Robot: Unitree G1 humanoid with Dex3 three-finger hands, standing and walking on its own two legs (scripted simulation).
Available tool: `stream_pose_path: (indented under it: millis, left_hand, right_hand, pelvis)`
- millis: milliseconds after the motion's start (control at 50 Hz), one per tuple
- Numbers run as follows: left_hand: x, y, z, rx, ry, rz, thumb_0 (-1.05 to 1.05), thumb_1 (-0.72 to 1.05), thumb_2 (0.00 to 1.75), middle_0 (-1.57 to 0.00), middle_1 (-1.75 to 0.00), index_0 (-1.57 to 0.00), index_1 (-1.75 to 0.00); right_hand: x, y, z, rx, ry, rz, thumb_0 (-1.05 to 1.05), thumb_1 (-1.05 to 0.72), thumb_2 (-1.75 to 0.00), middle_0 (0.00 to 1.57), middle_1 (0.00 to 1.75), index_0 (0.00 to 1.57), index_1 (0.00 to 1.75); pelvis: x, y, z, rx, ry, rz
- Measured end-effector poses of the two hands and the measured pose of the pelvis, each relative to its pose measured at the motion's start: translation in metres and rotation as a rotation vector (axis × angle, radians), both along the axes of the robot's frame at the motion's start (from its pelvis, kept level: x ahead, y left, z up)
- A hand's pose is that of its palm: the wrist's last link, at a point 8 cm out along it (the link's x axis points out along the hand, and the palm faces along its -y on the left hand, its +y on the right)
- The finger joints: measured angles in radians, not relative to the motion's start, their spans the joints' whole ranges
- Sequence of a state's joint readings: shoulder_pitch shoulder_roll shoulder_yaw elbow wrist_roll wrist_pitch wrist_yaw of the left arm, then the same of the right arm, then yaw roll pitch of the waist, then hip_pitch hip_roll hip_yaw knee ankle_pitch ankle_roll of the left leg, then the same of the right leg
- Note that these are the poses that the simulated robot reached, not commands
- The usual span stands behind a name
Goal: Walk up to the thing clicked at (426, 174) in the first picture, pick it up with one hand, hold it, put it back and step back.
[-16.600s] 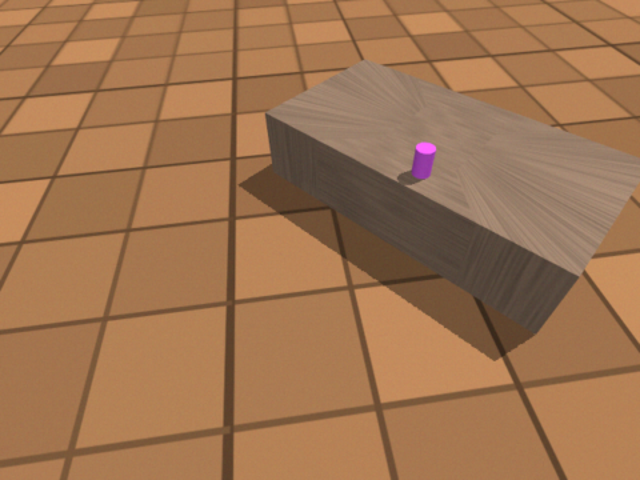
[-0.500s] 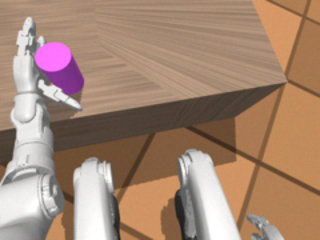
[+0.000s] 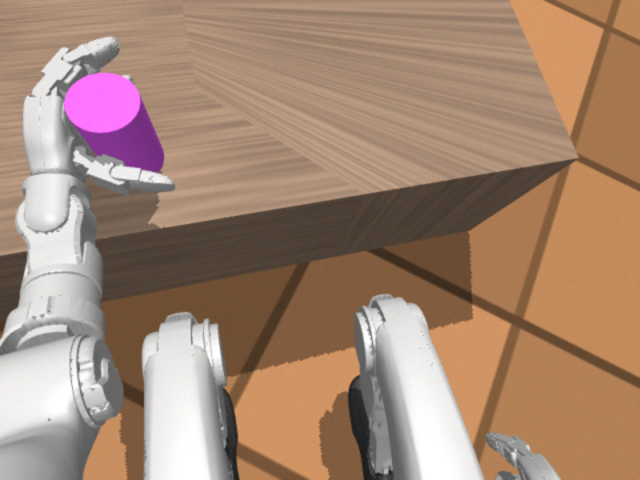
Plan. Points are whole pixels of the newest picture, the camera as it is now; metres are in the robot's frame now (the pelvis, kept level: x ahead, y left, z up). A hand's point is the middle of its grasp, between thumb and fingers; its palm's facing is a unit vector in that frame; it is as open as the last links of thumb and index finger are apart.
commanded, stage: close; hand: left
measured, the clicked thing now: (120, 133) +0.52 +0.20 -0.01
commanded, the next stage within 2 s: settle in 0.20 s
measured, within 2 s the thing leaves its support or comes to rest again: leaves its support in 0.58 s
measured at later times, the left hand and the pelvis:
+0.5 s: hand (121, 128) +0.52 +0.20 -0.01, palm faces +0.02 -1.00 -0.06, open 9.7 cm; pelvis +0.00 +0.00 -0.01, yaw +0 degrees
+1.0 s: hand (85, 69) +0.52 +0.20 +0.08, palm faces +0.03 -1.00 -0.05, open 9.5 cm; pelvis +0.01 +0.00 +0.06, yaw +0 degrees
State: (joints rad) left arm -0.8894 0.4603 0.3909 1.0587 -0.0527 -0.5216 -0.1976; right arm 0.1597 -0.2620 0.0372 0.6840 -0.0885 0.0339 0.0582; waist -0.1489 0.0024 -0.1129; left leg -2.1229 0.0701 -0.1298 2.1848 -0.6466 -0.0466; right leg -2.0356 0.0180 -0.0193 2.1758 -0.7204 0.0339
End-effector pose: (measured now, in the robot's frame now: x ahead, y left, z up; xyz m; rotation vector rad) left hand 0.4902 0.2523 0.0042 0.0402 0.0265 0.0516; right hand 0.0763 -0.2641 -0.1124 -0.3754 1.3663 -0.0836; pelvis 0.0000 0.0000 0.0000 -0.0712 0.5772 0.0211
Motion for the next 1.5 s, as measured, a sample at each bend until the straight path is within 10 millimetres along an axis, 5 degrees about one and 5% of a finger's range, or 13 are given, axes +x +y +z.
stream_pose_path:
  millis: [320, 560, 920, 1500]
  left_hand:
    - [0.004, 0.004, -0.008, 0.004, -0.002, -0.010, -0.01, -0.24, 0.56, -0.83, -0.78, -0.84, -0.76]
    - [0.008, 0.000, -0.002, 0.021, 0.025, -0.035, -0.01, -0.27, 0.91, -0.77, -0.93, -0.78, -0.93]
    - [0.013, 0.002, 0.073, 0.010, 0.030, -0.015, -0.01, -0.29, 1.05, -0.75, -0.98, -0.77, -0.97]
    - [0.017, 0.006, 0.116, -0.005, 0.046, -0.011, -0.01, -0.29, 1.05, -0.75, -0.98, -0.77, -0.97]
  right_hand:
    - [-0.009, -0.001, -0.004, -0.017, 0.020, 0.004, 0.00, -0.92, -0.89, 0.20, 0.30, 0.20, 0.30]
    - [-0.009, 0.002, -0.001, -0.013, 0.016, -0.022, 0.00, -0.92, -0.90, 0.20, 0.30, 0.20, 0.30]
    - [-0.010, 0.004, 0.051, -0.011, -0.004, -0.085, 0.00, -0.91, -0.89, 0.21, 0.30, 0.20, 0.30]
    - [0.024, 0.011, 0.100, 0.006, -0.045, -0.064, 0.00, -0.88, -0.89, 0.20, 0.30, 0.20, 0.30]
  pelvis:
    - [-0.004, 0.002, -0.009, -0.009, -0.012, -0.002]
    - [-0.002, 0.003, -0.004, -0.011, -0.008, 0.000]
    - [0.005, 0.003, 0.051, -0.003, 0.014, 0.003]
    - [0.023, 0.005, 0.105, 0.004, 0.027, 0.013]
